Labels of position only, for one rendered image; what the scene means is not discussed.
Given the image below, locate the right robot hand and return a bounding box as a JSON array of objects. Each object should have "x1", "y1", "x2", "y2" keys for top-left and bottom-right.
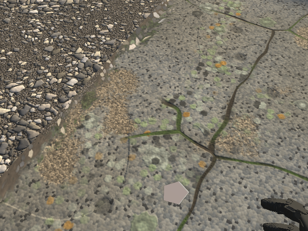
[{"x1": 261, "y1": 198, "x2": 308, "y2": 231}]

